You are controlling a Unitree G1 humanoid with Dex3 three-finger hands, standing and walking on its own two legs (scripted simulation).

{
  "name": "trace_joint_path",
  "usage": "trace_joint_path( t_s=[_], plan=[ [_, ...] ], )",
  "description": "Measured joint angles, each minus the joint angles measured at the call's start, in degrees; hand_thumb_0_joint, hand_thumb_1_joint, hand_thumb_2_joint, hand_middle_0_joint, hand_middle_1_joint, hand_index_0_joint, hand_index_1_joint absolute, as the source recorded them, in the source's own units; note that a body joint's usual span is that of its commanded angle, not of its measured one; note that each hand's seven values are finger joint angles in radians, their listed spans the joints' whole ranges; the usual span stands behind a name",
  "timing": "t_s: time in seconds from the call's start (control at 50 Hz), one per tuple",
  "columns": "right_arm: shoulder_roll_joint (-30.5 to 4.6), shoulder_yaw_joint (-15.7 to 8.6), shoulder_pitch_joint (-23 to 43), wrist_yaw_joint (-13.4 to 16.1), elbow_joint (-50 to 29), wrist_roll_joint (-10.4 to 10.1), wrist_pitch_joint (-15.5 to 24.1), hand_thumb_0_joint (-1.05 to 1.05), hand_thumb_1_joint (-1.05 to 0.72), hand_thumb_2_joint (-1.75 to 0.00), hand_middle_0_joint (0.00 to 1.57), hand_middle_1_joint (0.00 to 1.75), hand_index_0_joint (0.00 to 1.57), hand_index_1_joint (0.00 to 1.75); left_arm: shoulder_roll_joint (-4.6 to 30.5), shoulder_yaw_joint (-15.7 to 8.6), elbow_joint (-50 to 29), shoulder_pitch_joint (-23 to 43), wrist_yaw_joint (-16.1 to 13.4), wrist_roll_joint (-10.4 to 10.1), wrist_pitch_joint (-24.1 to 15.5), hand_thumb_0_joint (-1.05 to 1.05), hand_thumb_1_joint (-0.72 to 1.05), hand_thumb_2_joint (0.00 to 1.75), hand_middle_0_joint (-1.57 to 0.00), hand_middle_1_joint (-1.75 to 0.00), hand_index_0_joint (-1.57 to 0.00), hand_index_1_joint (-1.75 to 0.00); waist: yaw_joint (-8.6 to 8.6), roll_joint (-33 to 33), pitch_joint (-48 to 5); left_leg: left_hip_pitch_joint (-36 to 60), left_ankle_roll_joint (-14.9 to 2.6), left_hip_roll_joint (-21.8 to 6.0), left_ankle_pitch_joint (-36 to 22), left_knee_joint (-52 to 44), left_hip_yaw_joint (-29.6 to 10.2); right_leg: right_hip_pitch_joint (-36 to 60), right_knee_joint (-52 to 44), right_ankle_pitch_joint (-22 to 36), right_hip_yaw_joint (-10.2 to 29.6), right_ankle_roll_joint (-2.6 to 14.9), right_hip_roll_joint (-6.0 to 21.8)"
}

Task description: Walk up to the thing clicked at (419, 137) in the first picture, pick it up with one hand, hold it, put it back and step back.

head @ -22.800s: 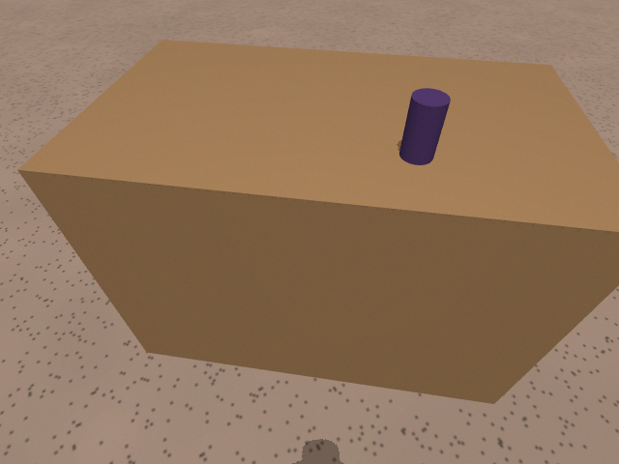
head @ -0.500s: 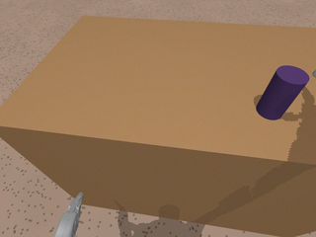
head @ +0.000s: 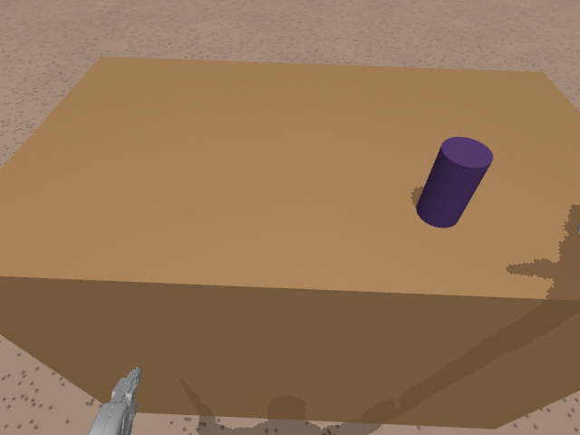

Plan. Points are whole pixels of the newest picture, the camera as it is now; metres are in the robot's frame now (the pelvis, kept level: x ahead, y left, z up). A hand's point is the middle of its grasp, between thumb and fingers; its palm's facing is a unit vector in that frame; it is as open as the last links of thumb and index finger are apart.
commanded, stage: sink last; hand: right
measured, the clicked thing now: (450, 184) +0.48 -0.22 +0.10
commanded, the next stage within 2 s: home in 0.84 s
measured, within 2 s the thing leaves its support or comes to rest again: neither
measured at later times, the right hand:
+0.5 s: hand out of the picture +0.16 -0.24 +0.21, palm faces +0.47 +0.74 -0.48, open 17.7 cm
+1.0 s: hand out of the picture +0.12 -0.28 +0.22, palm faces +0.58 +0.64 -0.50, open 17.6 cm
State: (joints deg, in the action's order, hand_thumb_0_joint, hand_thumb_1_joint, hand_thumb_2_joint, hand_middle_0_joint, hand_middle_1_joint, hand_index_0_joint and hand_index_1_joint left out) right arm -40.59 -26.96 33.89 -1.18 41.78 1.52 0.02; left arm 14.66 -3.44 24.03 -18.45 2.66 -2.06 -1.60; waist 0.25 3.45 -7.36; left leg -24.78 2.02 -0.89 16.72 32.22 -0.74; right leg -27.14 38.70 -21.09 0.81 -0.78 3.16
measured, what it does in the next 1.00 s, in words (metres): shifts its weight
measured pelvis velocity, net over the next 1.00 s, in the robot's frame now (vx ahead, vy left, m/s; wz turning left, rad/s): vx -0.06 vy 0.03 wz -0.05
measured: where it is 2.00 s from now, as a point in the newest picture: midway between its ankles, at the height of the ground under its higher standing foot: outside the picture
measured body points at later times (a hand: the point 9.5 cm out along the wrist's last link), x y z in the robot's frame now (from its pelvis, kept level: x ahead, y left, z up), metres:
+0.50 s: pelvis -0.03 +0.02 +0.00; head -0.03 +0.06 +0.45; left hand +0.15 +0.26 -0.08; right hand +0.13 -0.28 +0.24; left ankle -0.02 +0.16 -0.72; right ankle -0.03 -0.12 -0.72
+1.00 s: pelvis -0.06 +0.03 +0.01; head -0.06 +0.07 +0.46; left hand +0.12 +0.28 -0.08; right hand +0.09 -0.31 +0.25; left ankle -0.02 +0.16 -0.72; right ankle -0.03 -0.12 -0.72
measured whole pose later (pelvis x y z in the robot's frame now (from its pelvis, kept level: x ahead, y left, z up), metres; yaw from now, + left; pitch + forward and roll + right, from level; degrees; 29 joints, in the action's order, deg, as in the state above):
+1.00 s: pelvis -0.06 +0.03 +0.01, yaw -3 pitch -4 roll +0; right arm -25.3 -31.2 -19.2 2.9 -12.4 -2.7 20.5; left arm 11.6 -8.3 31.3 -16.7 -3.2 -0.5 -6.1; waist -3.7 4.3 2.4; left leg -12.8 1.2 -2.3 13.9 30.7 1.2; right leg -12.7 29.6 -13.1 2.5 -2.4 1.8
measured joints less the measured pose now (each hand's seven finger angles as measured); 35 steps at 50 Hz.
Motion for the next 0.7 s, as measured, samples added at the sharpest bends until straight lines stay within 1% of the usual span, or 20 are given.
trace_joint_path(
  t_s=[0.04,0.1,0.14,0.18,0.26,0.34,0.42,0.48,0.54,0.62,0.7],
  plan=[
    [3.0,1.3,-6.9,0.3,-7.4,-1.2,0.6,-0.01,0.57,-0.04,0.06,0.05,0.06,0.05,0.9,-1.3,-1.8,0.3,-0.7,-0.5,-0.5,-0.01,-0.50,0.06,-0.06,-0.05,-0.07,-0.05,-0.50,1.1,-0.5,1.8,0.20,-0.4,0.3,-0.2,-0.2,2.0,-0.5,-0.2,-0.4,0.31,-0.3],
    [7.5,3.1,-18.3,0.1,-20.2,-2.9,0.7,-0.01,0.56,-0.05,0.06,0.05,0.06,0.05,1.7,-3.0,-5.5,-0.4,-1.3,-1.6,-0.5,-0.01,-0.49,0.06,-0.06,-0.05,-0.07,-0.05,-1.12,1.3,-1.5,4.2,1.16,-1.2,1.1,-0.3,-0.7,5.0,-1.6,-0.4,-1.1,0.58,-1.0],
    [10.6,4.2,-25.6,-0.4,-28.9,-4.0,0.7,-0.01,0.56,-0.05,0.06,0.05,0.06,0.05,1.5,-3.8,-6.5,-1.2,-1.2,-2.3,-0.1,-0.01,-0.49,0.05,-0.06,-0.05,-0.07,-0.04,-1.57,0.8,-1.7,5.7,1.46,-1.4,1.5,-0.3,-0.8,6.9,-2.4,-0.3,-1.3,0.52,-1.2],
    [13.4,4.9,-32.0,-0.8,-37.1,-4.9,0.4,-0.01,0.56,-0.05,0.06,0.05,0.06,0.05,0.6,-4.3,-6.2,-2.1,-0.8,-2.7,0.7,-0.01,-0.49,0.05,-0.06,-0.05,-0.07,-0.04,-2.01,0.0,-1.1,7.1,1.30,-1.4,1.6,-0.4,-0.6,8.5,-3.1,-0.1,-1.1,0.27,-1.2],
    [17.0,5.1,-41.6,-0.5,-50.8,-6.0,0.4,-0.01,0.58,-0.05,0.07,0.05,0.06,0.05,-1.4,-4.1,-3.1,-3.0,-0.2,-2.7,2.9,-0.01,-0.50,0.05,-0.06,-0.04,-0.07,-0.04,-2.92,-1.2,2.0,9.1,0.75,-1.2,1.5,-0.4,0.0,10.6,-3.9,0.7,-0.4,-0.33,-1.0],
    [17.9,3.8,-47.9,1.0,-59.8,-6.3,1.7,-0.01,0.59,-0.04,0.07,0.05,0.07,0.05,-2.7,-3.9,0.9,-2.1,-1.0,-1.5,4.4,-0.01,-0.49,0.04,-0.06,-0.04,-0.07,-0.04,-3.75,-0.6,5.1,9.2,0.26,-0.9,0.9,0.0,0.6,10.7,-3.9,1.7,0.3,-0.77,-0.8],
    [18.0,2.4,-53.0,2.4,-64.9,-6.0,4.6,-0.01,0.60,-0.04,0.07,0.05,0.07,0.05,-3.3,-4.0,2.0,-0.9,-2.7,-0.4,4.3,-0.01,-0.49,0.04,-0.06,-0.04,-0.07,-0.04,-4.17,1.1,6.5,9.0,0.06,-1.2,0.6,0.6,1.2,10.6,-4.1,2.7,0.8,-0.96,-1.0],
    [18.5,2.1,-56.5,2.7,-67.2,-5.8,6.7,-0.01,0.60,-0.04,0.06,0.05,0.06,0.05,-3.2,-4.6,-0.1,-1.0,-3.9,-0.1,3.7,-0.01,-0.49,0.04,-0.06,-0.04,-0.07,-0.04,-4.43,2.0,6.3,9.5,-0.01,-1.5,0.7,1.0,1.4,11.4,-4.6,3.3,1.1,-1.04,-1.4],
    [19.4,2.2,-59.4,2.5,-68.2,-5.8,9.0,-0.01,0.61,-0.04,0.06,0.06,0.06,0.06,-2.5,-5.9,-3.0,-1.6,-4.6,-0.2,2.3,-0.01,-0.49,0.04,-0.06,-0.04,-0.07,-0.04,-4.66,2.0,5.3,10.5,-0.10,-2.0,1.0,1.5,1.6,12.8,-5.5,3.8,1.3,-1.14,-1.8],
    [21.2,2.1,-59.5,2.0,-65.8,-6.0,11.2,-0.01,0.61,-0.04,0.06,0.06,0.06,0.06,-0.9,-7.8,-4.4,-2.0,-5.3,-0.4,-0.3,-0.01,-0.48,0.04,-0.06,-0.05,-0.07,-0.04,-4.74,1.0,4.9,12.1,-0.42,-2.4,1.2,1.9,2.0,15.0,-6.7,4.7,1.6,-1.29,-2.2],
    [22.7,2.1,-58.1,1.7,-63.3,-6.1,12.7,-0.01,0.61,-0.04,0.05,0.06,0.06,0.06,-0.1,-8.7,-1.5,-1.4,-5.1,-0.2,-2.6,-0.01,-0.48,0.04,-0.05,-0.05,-0.06,-0.04,-4.42,-0.5,6.3,12.6,-0.86,-2.2,0.7,2.0,2.1,15.9,-7.5,5.6,1.8,-1.41,-2.0]
  ],
)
